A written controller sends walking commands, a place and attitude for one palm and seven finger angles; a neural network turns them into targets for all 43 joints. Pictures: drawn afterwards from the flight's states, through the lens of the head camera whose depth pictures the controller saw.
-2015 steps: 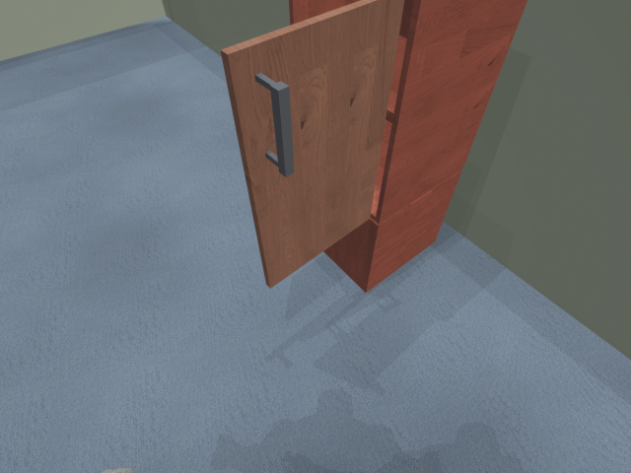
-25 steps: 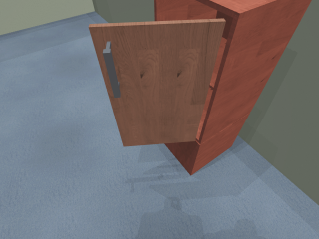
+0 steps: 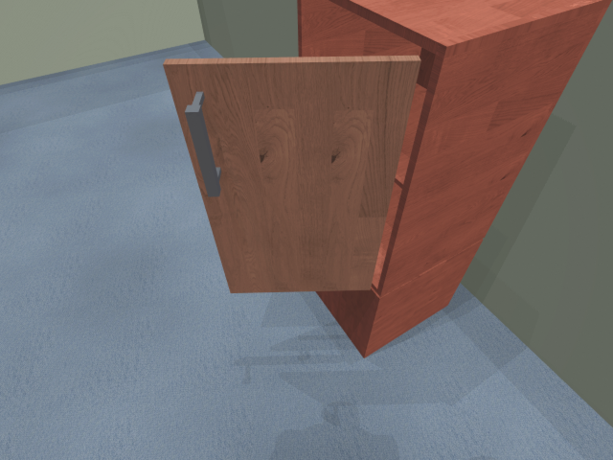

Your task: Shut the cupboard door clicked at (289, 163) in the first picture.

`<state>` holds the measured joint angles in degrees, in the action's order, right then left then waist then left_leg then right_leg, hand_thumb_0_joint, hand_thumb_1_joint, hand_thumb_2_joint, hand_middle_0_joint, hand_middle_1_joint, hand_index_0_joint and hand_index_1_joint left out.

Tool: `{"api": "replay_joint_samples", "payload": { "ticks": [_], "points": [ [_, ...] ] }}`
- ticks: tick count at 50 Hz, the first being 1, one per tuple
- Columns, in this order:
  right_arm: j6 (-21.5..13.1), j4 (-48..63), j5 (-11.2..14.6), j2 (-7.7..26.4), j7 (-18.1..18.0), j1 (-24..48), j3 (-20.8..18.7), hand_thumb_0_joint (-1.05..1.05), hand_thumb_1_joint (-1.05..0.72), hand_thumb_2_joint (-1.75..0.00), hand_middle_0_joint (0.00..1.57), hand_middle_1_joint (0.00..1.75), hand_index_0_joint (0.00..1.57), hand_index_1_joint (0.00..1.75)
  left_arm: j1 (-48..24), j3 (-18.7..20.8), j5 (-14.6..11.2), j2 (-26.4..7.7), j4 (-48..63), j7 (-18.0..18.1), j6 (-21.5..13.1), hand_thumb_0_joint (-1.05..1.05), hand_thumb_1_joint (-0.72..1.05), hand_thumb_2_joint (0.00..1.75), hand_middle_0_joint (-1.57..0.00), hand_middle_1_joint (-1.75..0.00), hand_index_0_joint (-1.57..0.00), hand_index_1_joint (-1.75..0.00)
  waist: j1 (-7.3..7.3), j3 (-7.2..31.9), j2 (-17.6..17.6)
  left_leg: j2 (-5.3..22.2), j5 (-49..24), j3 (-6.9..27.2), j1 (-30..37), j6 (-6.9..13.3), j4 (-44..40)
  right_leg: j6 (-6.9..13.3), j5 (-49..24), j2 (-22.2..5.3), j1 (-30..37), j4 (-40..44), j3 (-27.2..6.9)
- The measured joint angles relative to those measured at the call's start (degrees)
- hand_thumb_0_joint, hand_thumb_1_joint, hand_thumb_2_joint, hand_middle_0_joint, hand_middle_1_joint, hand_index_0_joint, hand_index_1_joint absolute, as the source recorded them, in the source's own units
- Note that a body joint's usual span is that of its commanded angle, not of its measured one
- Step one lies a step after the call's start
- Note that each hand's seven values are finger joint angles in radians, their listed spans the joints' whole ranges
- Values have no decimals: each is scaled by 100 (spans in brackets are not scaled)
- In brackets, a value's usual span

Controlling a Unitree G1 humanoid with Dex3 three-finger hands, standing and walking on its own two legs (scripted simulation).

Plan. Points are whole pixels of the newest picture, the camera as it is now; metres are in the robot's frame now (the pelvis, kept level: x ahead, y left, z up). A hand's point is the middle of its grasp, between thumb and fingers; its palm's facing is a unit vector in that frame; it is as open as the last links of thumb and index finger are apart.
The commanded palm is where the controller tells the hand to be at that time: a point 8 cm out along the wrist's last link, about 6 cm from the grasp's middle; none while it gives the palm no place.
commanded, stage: shuffle to correct the standing spot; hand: left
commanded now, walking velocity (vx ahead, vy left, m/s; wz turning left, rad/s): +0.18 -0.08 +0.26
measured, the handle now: (207, 147) +0.53 +0.19 +0.13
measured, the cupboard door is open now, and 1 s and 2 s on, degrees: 60 60 60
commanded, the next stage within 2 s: come to a stop and stand still in 0.46 s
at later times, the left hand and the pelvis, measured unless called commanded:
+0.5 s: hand out of the picture +0.11 +0.18 -0.17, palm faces +0.12 -0.97 -0.19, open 7.3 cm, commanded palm none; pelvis +0.10 +0.00 +0.00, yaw +4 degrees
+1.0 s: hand (210, 449) +0.18 +0.17 -0.19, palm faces +0.16 -0.96 -0.23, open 7.3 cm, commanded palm none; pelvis +0.15 -0.03 -0.01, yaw +6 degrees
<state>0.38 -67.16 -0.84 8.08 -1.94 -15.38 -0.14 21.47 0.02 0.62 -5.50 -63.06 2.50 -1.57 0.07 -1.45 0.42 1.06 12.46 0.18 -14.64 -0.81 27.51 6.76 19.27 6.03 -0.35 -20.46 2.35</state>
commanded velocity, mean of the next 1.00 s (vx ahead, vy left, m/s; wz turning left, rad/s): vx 0.00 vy -0.01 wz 0.01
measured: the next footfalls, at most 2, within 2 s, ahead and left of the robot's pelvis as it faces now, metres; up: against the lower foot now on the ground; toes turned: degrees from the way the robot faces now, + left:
left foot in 0.26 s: +0.14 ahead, +0.13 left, +0.00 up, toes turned +9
right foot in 0.62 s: +0.22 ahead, -0.17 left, +0.00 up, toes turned +0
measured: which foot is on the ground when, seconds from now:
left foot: up 0.00-0.24, down 0.26-0.62, up 0.64-1.00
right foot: down 0.00-0.28, up 0.30-0.60, down 0.62-1.00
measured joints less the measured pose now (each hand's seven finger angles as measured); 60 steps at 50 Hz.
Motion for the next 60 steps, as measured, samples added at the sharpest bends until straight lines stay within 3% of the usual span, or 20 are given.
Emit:
{"api": "replay_joint_samples", "payload": {
  "ticks": [7,12,14,17,19,21,25,31,33,36,42,46,49,51,53,56,60],
  "points": [
    [56,20,-17,-31,13,-129,-110,1,-91,-90,20,30,20,30,211,121,61,-54,-6,-20,-58,0,91,89,-20,-30,-20,-30,-75,-106,-35,169,974,-267,-685,100,1873,67,270,46,285,44,257],
    [-44,190,-32,-46,-6,113,-134,1,-91,-90,20,30,20,30,407,124,62,-56,-161,-48,-62,0,91,89,-20,-30,-20,-30,-90,-327,-165,97,800,-595,-626,205,1225,-9,645,-86,393,-271,250],
    [-178,283,-55,-44,-36,191,-141,1,-92,-90,20,30,20,30,459,123,26,-60,-234,-85,-14,0,91,89,-20,-30,-20,-30,-29,-435,-250,6,53,-704,-396,292,793,-99,896,-204,155,-1100,254],
    [-322,489,-79,-76,-48,178,-144,1,-92,-90,20,30,20,30,340,137,-10,-93,-218,-127,152,0,91,89,-20,-30,-20,-30,72,-469,-337,-27,371,-837,-244,312,857,-316,1014,-312,-1051,-3761,13],
    [-333,531,-74,-95,-67,75,-143,1,-92,-90,20,30,20,30,97,198,40,-154,-76,-152,233,0,91,89,-20,-30,-20,-30,115,-447,-281,-26,403,-771,-118,280,632,-370,892,-411,-1760,-4631,-102],
    [-296,485,-81,-114,-66,-31,-125,1,-91,-90,20,30,20,30,-194,266,68,-223,165,-200,240,0,91,89,-20,-30,-20,-30,79,-418,-202,-8,254,-661,-16,206,335,-455,600,-645,-2253,-4584,-176],
    [-155,387,-111,-148,7,-127,-119,1,-91,-90,20,30,20,30,-650,360,75,-334,569,-231,204,1,92,89,-20,-30,-20,-30,-5,-314,-53,116,134,-462,98,99,-12,-651,172,-1067,-2578,-3315,-220],
    [-7,558,-134,-141,72,-102,-238,1,-90,-90,21,30,21,30,-834,406,84,-589,769,-299,175,0,93,89,-20,-30,-20,-30,129,-159,-28,392,579,-291,3,-241,446,-807,-471,-1079,-1964,-1239,80],
    [57,598,-96,-16,63,0,-266,1,-90,-90,21,30,21,30,-902,387,89,-526,702,-234,98,0,92,89,-20,-30,-20,-30,104,-179,90,467,1142,-153,-199,-172,1007,-767,-430,-940,-2001,-1375,127],
    [114,650,-28,182,21,185,-306,1,-90,-90,20,30,20,30,-972,270,97,-344,622,-172,48,0,92,89,-20,-30,-20,-30,96,-223,203,321,1690,-75,-439,-110,1666,-685,-321,-857,-1878,-1345,224],
    [198,856,1,363,17,574,-349,1,-91,-90,20,30,20,30,-1162,304,126,-304,705,-41,115,0,93,89,-20,-30,-20,-30,-91,-447,-10,-123,1766,-216,-765,-184,2355,-631,-398,-896,-1678,-1099,257],
    [321,1064,-21,467,63,869,-387,1,-91,-90,20,30,20,30,-1196,337,146,-393,788,11,168,0,92,89,-20,-30,-21,-30,-185,-601,-92,-256,1635,-142,-1025,-201,2679,-698,-471,-947,-1674,-1018,308],
    [298,1230,-5,451,104,1025,-380,1,-91,-90,20,30,20,30,-1151,379,167,-541,809,25,247,0,92,89,-20,-30,-21,-30,-203,-644,-221,-209,1411,-78,-874,-181,2055,-802,-464,-1029,-1766,-1114,289],
    [200,1319,7,425,127,1029,-347,0,-91,-90,20,30,20,30,-1091,396,146,-649,793,4,315,0,91,89,-20,-30,-21,-30,-178,-611,-287,-118,650,-98,-468,-166,1011,-910,-363,-1087,-1861,-1339,269],
    [120,1346,-20,338,132,1003,-316,0,-91,-90,20,30,20,30,-1100,414,101,-768,756,-10,411,0,91,89,-20,-30,-20,-30,-187,-617,-437,-209,553,-245,-352,205,826,-922,196,-1156,-2022,-1837,104],
    [138,1389,-80,202,118,929,-206,0,-91,-90,20,30,20,30,-1114,420,78,-841,722,8,531,0,91,89,-20,-30,-20,-30,-194,-563,-419,-221,538,-298,-295,465,716,-847,1081,-854,-2357,-3153,-268],
    [116,1378,-79,44,79,797,-79,0,-90,-90,20,30,20,30,-1103,395,72,-839,745,-30,482,0,91,89,-20,-30,-20,-30,-164,-461,-304,-259,193,-308,-163,554,192,-874,903,-655,-2435,-3992,-368]
  ]
}}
